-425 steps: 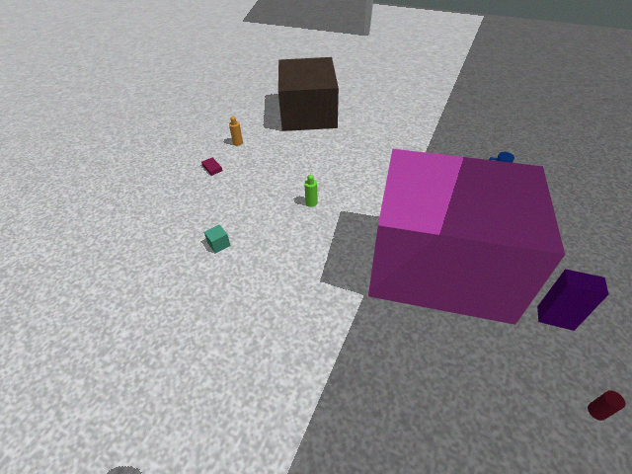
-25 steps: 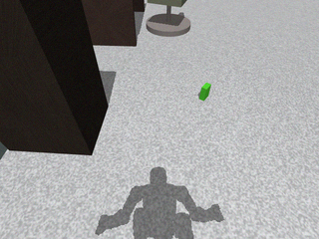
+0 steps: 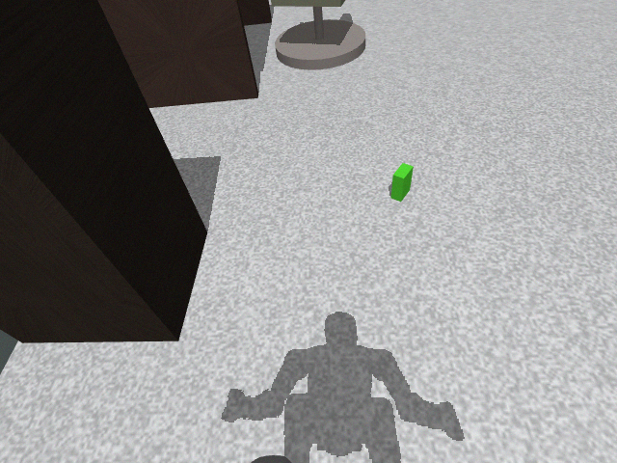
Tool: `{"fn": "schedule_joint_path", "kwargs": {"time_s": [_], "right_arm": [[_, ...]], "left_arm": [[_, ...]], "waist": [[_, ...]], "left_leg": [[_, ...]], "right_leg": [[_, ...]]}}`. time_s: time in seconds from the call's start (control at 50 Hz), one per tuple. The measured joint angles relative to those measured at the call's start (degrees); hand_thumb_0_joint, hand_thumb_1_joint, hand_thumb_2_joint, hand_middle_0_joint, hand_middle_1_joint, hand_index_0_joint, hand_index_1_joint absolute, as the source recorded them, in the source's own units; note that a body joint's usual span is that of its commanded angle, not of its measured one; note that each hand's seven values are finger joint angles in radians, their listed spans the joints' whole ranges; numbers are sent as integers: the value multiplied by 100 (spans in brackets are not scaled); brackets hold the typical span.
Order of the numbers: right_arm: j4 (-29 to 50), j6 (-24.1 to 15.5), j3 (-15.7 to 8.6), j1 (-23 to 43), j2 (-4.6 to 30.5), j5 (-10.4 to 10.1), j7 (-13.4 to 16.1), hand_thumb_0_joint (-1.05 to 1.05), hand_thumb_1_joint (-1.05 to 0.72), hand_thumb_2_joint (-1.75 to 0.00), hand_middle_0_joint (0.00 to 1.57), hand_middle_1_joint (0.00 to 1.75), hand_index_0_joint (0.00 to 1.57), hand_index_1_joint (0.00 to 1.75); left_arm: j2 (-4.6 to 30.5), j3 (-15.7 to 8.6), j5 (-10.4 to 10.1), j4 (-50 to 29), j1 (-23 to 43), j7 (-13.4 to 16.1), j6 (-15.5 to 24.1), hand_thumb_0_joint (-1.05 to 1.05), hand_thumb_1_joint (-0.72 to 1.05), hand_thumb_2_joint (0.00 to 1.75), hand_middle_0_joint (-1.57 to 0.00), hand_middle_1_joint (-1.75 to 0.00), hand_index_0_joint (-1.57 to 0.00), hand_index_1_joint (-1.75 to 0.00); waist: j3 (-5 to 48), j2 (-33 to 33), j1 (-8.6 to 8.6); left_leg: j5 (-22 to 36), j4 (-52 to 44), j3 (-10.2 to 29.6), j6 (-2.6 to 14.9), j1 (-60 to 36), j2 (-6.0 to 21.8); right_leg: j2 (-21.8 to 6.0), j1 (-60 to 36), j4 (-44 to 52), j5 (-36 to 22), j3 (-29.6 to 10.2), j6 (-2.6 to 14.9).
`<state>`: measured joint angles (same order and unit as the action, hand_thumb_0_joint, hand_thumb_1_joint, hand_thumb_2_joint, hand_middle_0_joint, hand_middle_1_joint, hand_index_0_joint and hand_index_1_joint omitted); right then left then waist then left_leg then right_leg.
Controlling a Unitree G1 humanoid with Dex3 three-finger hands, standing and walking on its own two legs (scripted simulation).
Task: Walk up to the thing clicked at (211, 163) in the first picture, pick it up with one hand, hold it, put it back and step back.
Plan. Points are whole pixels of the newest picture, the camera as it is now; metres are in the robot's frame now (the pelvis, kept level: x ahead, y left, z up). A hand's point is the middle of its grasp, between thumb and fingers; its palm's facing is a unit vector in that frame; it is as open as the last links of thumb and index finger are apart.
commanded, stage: walk up
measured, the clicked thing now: out of the picture +0.36 -1.23 -0.75
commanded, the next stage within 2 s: stand in 0.84 s
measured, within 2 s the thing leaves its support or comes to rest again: neither
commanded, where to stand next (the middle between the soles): +0.13 +0.02 m, yaw +0 degrees
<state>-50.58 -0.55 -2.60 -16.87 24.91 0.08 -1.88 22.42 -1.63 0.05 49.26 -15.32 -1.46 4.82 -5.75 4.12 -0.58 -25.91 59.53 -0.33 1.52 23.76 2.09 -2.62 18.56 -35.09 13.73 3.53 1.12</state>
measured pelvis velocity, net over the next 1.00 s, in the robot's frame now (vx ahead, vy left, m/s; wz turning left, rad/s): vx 0.06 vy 0.02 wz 0.01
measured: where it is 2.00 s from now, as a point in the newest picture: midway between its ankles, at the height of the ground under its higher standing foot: outside the picture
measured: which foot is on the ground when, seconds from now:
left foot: up 0.00-0.18, down 0.20-1.00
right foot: down 0.00-1.00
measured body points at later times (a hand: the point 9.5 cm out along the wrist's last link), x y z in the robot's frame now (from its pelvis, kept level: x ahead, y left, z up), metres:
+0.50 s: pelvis +0.05 +0.03 +0.00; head +0.07 +0.04 +0.45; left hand +0.12 +0.34 -0.13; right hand +0.17 -0.26 -0.12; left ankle +0.09 +0.16 -0.73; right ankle +0.06 -0.12 -0.73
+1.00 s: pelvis +0.06 +0.02 +0.02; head +0.06 +0.02 +0.47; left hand +0.12 +0.33 -0.11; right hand +0.14 -0.28 -0.12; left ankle +0.09 +0.16 -0.73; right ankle +0.06 -0.12 -0.73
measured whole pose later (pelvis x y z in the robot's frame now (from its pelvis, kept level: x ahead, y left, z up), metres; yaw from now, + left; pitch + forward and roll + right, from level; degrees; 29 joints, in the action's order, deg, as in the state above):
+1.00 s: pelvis +0.06 +0.02 +0.02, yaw +1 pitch -2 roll +0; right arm -66.9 0.1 -0.5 -3.8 20.2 0.4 -1.7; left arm 20.8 0.2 0.4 67.1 -5.8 -0.5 0.9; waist -2.4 0.5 -0.2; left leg -7.6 20.2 -1.5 -1.2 10.8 2.0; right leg -3.1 7.6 -20.5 11.0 3.1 -1.9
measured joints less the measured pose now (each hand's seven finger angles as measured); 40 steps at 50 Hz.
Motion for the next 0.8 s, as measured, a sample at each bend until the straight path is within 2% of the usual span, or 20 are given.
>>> {"fn": "schedule_joint_path", "kwargs": {"time_s": [0.1,0.18,0.2,0.22,0.26,0.32,0.48,0.64,0.8], "right_arm": [[-30,39,-15,268,-65,25,-18,0,-91,-90,20,30,20,30],[-168,48,-13,467,-121,7,10,0,-91,-90,20,30,20,30],[-212,27,-17,502,-133,14,27,0,-91,-90,20,30,20,30],[-271,19,-18,559,-179,30,48,0,-91,-90,20,30,20,30],[-368,29,47,669,-233,8,49,0,-91,-90,20,30,20,30],[-525,70,163,838,-326,-23,38,0,-91,-90,20,30,20,30],[-889,44,330,1268,-477,-71,19,0,-91,-90,20,30,20,30],[-1210,53,322,1565,-495,-71,20,0,-91,-90,20,30,20,30],[-1472,79,272,1581,-441,-56,19,0,-91,-90,20,30,20,30]], "left_arm": [[32,74,56,-9,-43,86,-64,1,90,90,-21,-30,-21,-30],[100,121,26,104,59,130,-194,1,90,90,-21,-30,-21,-30],[110,131,7,148,108,140,-236,1,90,90,-21,-30,-21,-30],[119,131,-14,208,199,154,-286,1,90,90,-21,-30,-21,-30],[85,145,-67,324,345,184,-353,1,90,90,-20,-30,-20,-30],[32,180,-61,548,485,181,-356,1,90,90,-20,-30,-20,-30],[-76,269,-61,1101,749,127,-335,1,90,90,-20,-30,-20,-30],[-83,252,-46,1506,946,117,-339,1,90,90,-20,-30,-20,-30],[-125,214,-8,1720,1024,98,-352,1,90,90,-20,-30,-20,-30]], "waist": [[-30,-20,-77],[-31,-143,-90],[-20,-186,-65],[-47,-293,-62],[-64,-363,-86],[-17,-379,-67],[109,-424,-77],[171,-366,-106],[246,-284,-83]], "left_leg": [[417,-1005,-28,-82,209,136],[1042,-1987,-69,-47,-148,115],[1173,-2155,-65,-99,-247,79],[1135,-2105,-93,-173,-249,12],[1003,-1950,-108,-215,-218,24],[943,-1936,-39,-236,-255,102],[1166,-2506,-41,-217,-581,84],[1471,-3137,-66,-220,-927,36],[1730,-3653,-83,-234,-1193,2]], "right_leg": [[5,-136,80,94,-2,-33],[-47,3,-395,433,-23,-124],[-85,61,-572,551,-18,-165],[-162,94,-701,635,-51,-198],[-128,68,-717,712,-104,-162],[-12,-121,-423,557,-74,-235],[-7,-519,294,255,-40,-308],[-33,-846,891,-33,-32,-324],[-49,-1077,1331,-249,-24,-328]]}}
